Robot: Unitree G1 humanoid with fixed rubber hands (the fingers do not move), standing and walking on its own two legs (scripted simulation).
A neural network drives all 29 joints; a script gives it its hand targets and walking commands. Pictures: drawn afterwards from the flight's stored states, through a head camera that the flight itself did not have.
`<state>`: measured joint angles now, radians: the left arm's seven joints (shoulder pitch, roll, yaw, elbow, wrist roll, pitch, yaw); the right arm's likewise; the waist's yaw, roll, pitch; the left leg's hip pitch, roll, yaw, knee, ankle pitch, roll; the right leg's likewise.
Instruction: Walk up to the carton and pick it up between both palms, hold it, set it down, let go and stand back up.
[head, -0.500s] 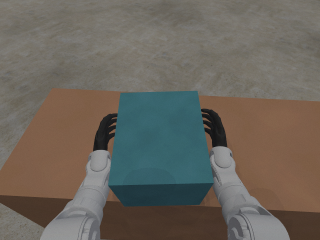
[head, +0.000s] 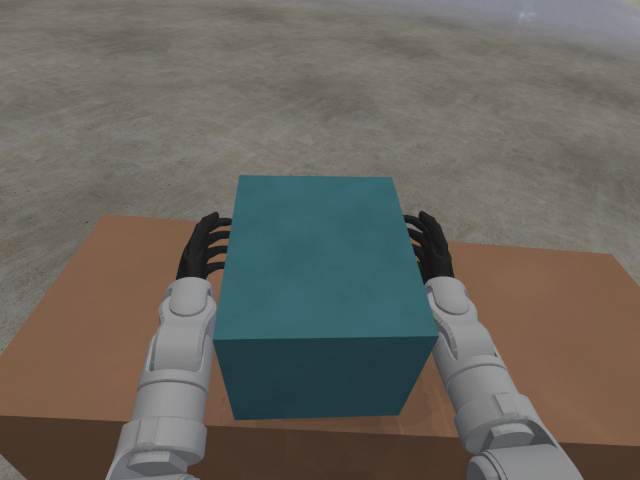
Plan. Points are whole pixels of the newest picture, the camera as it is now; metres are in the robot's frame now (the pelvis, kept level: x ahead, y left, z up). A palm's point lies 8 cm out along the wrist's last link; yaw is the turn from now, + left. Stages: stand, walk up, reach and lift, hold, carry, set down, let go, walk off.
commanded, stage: reach and lift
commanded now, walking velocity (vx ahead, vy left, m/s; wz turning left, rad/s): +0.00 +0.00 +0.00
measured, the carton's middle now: (317, 292) +0.36 -0.03 +0.09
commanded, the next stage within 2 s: hold in 1.24 s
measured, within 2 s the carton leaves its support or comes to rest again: neither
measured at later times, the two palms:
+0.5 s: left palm (191, 265) +0.35 +0.13 +0.15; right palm (440, 273) +0.34 -0.18 +0.14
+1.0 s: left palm (183, 256) +0.35 +0.13 +0.16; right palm (437, 267) +0.34 -0.17 +0.15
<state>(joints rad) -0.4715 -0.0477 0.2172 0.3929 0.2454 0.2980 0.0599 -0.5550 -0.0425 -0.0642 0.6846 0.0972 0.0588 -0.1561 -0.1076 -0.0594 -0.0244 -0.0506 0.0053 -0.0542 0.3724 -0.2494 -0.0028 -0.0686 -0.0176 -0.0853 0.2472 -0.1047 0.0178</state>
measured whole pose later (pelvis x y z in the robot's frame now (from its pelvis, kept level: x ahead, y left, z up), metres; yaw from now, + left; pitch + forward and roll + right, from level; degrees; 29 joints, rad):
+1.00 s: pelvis -0.01 -0.01 +0.00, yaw -1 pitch -8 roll -1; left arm -0.52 -0.04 0.25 0.14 0.28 0.56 -0.04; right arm -0.57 -0.01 -0.07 0.52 0.11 0.20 -0.17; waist -0.09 -0.06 0.06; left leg 0.02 0.01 -0.04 0.34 -0.22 0.00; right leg -0.02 -0.02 -0.07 0.25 -0.10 0.01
